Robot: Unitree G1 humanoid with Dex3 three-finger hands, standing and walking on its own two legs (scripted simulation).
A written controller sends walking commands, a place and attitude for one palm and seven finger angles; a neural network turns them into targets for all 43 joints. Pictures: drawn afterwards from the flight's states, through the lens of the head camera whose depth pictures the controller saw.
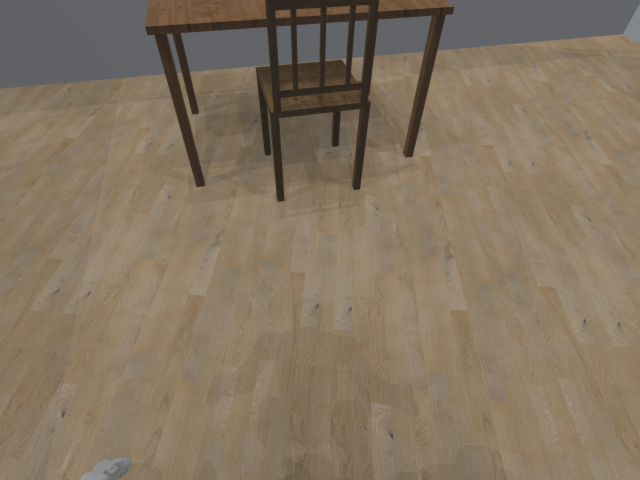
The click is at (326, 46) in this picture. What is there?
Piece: chair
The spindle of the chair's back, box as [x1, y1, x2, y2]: [319, 7, 326, 86]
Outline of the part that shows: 326,7 320,8 320,86 324,83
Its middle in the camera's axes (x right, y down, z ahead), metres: +0.00 -0.68 +1.39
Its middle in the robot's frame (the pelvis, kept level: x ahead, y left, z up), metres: +1.49 +0.06 -0.08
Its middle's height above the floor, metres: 0.69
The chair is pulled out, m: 0.00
